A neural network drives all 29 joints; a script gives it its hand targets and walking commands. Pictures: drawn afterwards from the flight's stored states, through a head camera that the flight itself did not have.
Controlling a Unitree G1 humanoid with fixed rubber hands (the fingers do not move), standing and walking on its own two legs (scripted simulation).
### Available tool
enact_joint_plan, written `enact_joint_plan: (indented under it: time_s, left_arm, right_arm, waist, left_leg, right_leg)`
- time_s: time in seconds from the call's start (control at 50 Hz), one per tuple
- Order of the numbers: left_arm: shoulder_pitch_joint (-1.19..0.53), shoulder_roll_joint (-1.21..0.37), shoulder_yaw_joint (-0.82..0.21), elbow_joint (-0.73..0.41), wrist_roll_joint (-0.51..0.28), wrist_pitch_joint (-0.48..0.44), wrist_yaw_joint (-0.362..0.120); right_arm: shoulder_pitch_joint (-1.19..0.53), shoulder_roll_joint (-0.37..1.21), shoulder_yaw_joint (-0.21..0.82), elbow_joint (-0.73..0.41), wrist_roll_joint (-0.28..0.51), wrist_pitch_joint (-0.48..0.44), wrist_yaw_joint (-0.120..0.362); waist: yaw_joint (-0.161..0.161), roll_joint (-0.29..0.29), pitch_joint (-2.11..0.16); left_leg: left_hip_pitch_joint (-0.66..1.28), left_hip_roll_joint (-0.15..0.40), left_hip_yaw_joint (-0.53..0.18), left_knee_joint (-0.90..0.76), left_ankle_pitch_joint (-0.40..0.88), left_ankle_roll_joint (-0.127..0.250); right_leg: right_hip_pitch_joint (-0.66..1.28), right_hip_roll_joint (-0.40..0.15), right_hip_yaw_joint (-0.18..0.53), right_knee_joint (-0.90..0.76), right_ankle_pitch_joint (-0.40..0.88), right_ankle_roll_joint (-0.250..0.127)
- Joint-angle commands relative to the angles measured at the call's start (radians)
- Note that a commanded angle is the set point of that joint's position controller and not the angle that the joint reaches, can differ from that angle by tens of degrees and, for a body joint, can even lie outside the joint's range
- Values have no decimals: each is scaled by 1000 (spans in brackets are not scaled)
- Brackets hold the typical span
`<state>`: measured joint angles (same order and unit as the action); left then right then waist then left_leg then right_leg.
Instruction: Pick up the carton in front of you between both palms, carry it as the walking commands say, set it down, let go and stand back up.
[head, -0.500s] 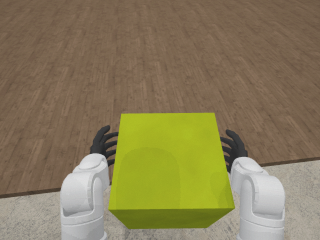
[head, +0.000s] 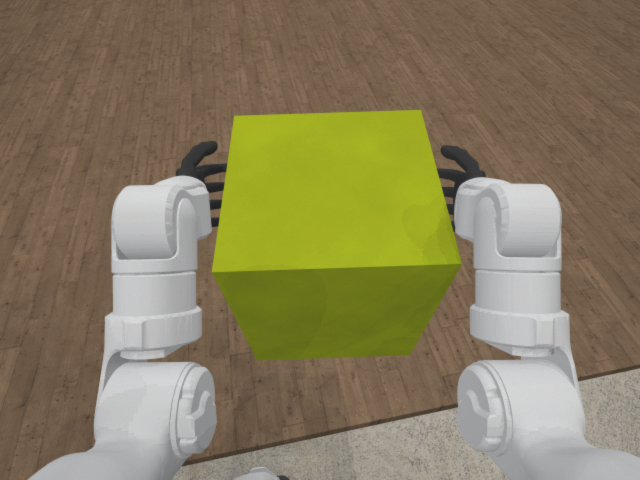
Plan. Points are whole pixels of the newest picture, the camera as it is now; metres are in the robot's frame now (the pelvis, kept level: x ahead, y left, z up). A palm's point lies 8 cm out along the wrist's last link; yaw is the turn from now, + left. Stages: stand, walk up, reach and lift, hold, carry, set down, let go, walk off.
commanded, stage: carry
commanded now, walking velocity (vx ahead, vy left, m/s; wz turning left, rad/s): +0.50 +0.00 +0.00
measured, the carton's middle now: (330, 247) +0.38 +0.00 +0.09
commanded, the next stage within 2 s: none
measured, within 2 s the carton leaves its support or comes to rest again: neither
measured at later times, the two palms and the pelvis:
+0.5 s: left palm (223, 60) +0.70 +0.17 +0.16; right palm (405, 60) +0.72 -0.13 +0.16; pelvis +0.32 -0.01 +0.04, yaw +3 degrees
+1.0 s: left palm out of the picture +1.00 +0.19 +0.24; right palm out of the picture +0.99 -0.11 +0.23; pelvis +0.62 +0.04 +0.08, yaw +2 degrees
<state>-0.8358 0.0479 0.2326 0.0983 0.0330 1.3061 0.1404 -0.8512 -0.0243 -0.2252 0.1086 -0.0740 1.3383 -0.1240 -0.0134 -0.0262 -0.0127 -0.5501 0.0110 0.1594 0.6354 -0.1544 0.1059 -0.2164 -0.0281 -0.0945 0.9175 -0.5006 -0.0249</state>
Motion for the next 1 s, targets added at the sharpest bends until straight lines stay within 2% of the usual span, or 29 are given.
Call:
enact_joint_plan:
  time_s: [0.0,0.04,0.06,0.14,0.28,0.32,0.34,0.36,0.38,0.4,0.42,0.44,0.46,0.48,0.5,0.54,0.58,0.62,0.66,0.7,0.72,0.74,0.76,0.78,0.8,0.82,0.86,0.9,0.98]
  left_arm:
    - [-766,-1098,-572,-21,-436,4,-222]
    - [-800,-1136,-561,-61,-429,-6,-202]
    - [-799,-1142,-541,-71,-408,-9,-191]
    - [-736,-1139,-539,-141,-362,-21,-165]
    - [-632,-1039,-616,-242,-310,-23,-170]
    - [-618,-1008,-630,-232,-303,-16,-179]
    - [-590,-998,-630,-210,-300,-10,-184]
    - [-570,-991,-630,-181,-295,-6,-189]
    - [-567,-1002,-635,-172,-299,-7,-199]
    - [-551,-1008,-638,-162,-314,-9,-209]
    - [-558,-995,-639,-137,-318,-17,-214]
    - [-525,-1027,-635,-134,-314,-22,-220]
    - [-576,-1061,-652,-170,-348,-24,-225]
    - [-637,-1104,-674,-220,-390,-30,-234]
    - [-707,-1144,-703,-277,-436,-36,-240]
    - [-789,-1174,-739,-354,-509,-35,-247]
    - [-828,-1166,-759,-397,-549,-32,-248]
    - [-814,-1122,-749,-381,-551,-15,-252]
    - [-762,-1085,-725,-284,-538,5,-259]
    - [-730,-1069,-694,-190,-521,17,-270]
    - [-724,-1069,-679,-151,-520,21,-275]
    - [-721,-1068,-666,-114,-511,26,-278]
    - [-740,-1062,-648,-83,-507,32,-279]
    - [-737,-1077,-629,-52,-498,40,-281]
    - [-730,-1051,-595,34,-481,50,-279]
    - [-737,-1076,-562,47,-454,51,-270]
    - [-738,-1090,-537,53,-413,42,-252]
    - [-738,-1125,-506,35,-381,31,-235]
    - [-722,-1127,-488,-6,-334,7,-201]
  right_arm:
    - [-733,991,515,-42,458,-41,221]
    - [-851,1069,526,-123,510,-50,232]
    - [-883,1094,531,-145,526,-51,233]
    - [-860,1113,551,-244,525,-57,221]
    - [-737,1006,619,-370,451,-53,210]
    - [-716,980,641,-358,450,-47,219]
    - [-706,976,648,-334,454,-41,225]
    - [-694,968,653,-312,458,-37,231]
    - [-685,965,662,-297,463,-37,236]
    - [-709,971,663,-293,470,-38,242]
    - [-735,1003,668,-285,480,-35,252]
    - [-724,1019,679,-277,482,-32,256]
    - [-714,1023,658,-231,460,-36,256]
    - [-726,1023,637,-265,442,-46,248]
    - [-753,1015,618,-305,422,-53,235]
    - [-711,988,588,-315,369,-60,205]
    - [-675,926,564,-320,307,-67,171]
    - [-608,860,533,-272,246,-65,148]
    - [-551,815,504,-195,205,-50,142]
    - [-546,807,492,-150,201,-34,148]
    - [-562,811,493,-132,210,-25,154]
    - [-581,819,494,-117,225,-17,161]
    - [-601,834,493,-93,246,-11,169]
    - [-619,830,493,-74,263,-6,174]
    - [-625,824,465,-33,271,4,180]
    - [-644,853,481,-30,306,5,189]
    - [-756,981,529,-56,408,4,224]
    - [-848,1067,548,-94,480,-11,247]
    - [-918,1129,565,-148,543,-25,254]
  waist:
    - [-56,259,-538]
    - [-39,126,-523]
    - [-29,106,-532]
    - [-36,108,-562]
    - [-85,132,-506]
    - [-79,131,-461]
    - [-46,145,-468]
    - [-5,183,-484]
    - [72,190,-586]
    - [129,60,-700]
    - [150,-281,-740]
    - [156,-328,-732]
    - [164,-181,-690]
    - [164,-102,-630]
    - [156,-69,-576]
    - [135,-15,-563]
    - [126,-1,-559]
    - [123,-38,-532]
    - [105,-92,-490]
    - [69,-122,-485]
    - [37,-100,-501]
    - [5,-62,-532]
    - [-26,37,-570]
    - [-11,256,-642]
    - [-50,293,-587]
    - [-48,250,-576]
    - [-15,85,-480]
    - [-5,91,-461]
    - [-28,103,-479]
  left_leg:
    - [841,333,-687,-258,44,170]
    - [754,284,-518,-219,201,123]
    - [744,268,-458,-214,264,102]
    - [814,254,-366,-175,416,110]
    - [930,197,-270,-124,658,121]
    - [862,178,-234,-137,699,95]
    - [759,148,-155,-113,870,65]
    - [695,132,-108,-30,1058,41]
    - [537,119,-36,174,1054,-8]
    - [259,72,-96,379,516,-58]
    - [-55,-120,-103,748,-237,-100]
    - [-187,-115,-212,946,-313,-79]
    - [-304,-76,-253,971,-323,-57]
    - [-374,-55,-250,931,-322,-41]
    - [-392,-32,-233,880,-317,-31]
    - [-345,-3,-223,747,-277,-30]
    - [-277,8,-190,537,-267,-42]
    - [-183,-23,-131,304,-231,-54]
    - [-4,-53,-82,81,-67,-49]
    - [149,-74,-31,-72,58,-40]
    - [287,-82,-8,-176,159,-32]
    - [469,-57,-11,-202,195,-13]
    - [671,85,-193,-154,181,38]
    - [840,347,-584,-128,269,131]
    - [856,375,-734,-198,253,190]
    - [887,357,-751,-203,198,210]
    - [699,285,-579,-235,200,127]
    - [622,255,-492,-265,235,92]
    - [656,240,-412,-284,262,109]
  right_leg:
    - [-563,43,123,519,22,-43]
    - [-573,-11,135,464,113,-46]
    - [-562,-21,123,429,139,-41]
    - [-636,-19,83,361,138,-32]
    - [-782,11,-13,197,193,-40]
    - [-665,28,-39,-18,260,-40]
    - [-459,81,-107,-148,222,-50]
    - [-272,140,-167,-236,270,-58]
    - [56,110,-125,-289,415,-96]
    - [413,-83,197,-312,590,-172]
    - [628,-315,655,-387,916,-354]
    - [651,-293,703,-386,973,-403]
    - [664,-275,608,-346,896,-366]
    - [633,-252,539,-350,811,-308]
    - [576,-239,510,-385,755,-259]
    - [523,-225,448,-419,704,-218]
    - [476,-226,393,-425,793,-213]
    - [406,-197,287,-454,860,-216]
    - [288,-143,171,-450,906,-167]
    - [245,-132,105,-390,943,-129]
    - [198,-113,63,-315,933,-97]
    - [105,-85,35,-198,838,-66]
    - [-91,-67,41,-63,583,-35]
    - [-309,37,59,175,-10,-4]
    - [-480,95,73,371,-112,-6]
    - [-572,77,124,463,-59,-18]
    - [-576,5,140,389,76,-13]
    - [-513,-17,116,285,124,1]
    - [-529,-11,81,167,175,11]
